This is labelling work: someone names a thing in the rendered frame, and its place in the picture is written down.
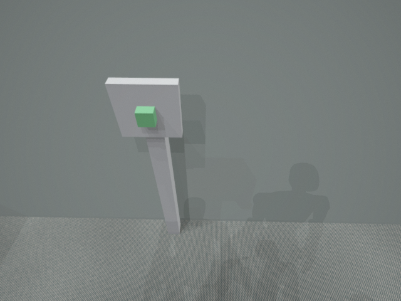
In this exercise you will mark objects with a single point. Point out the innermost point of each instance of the button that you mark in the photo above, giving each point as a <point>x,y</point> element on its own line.
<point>146,116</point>

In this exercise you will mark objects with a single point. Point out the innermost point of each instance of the panel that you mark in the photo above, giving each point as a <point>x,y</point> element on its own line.
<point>164,94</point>

